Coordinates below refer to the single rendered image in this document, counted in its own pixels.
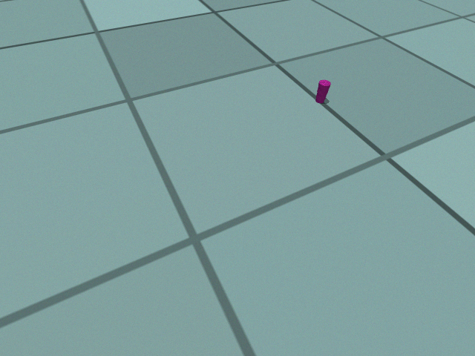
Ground cup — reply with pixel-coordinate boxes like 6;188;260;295
316;80;331;103

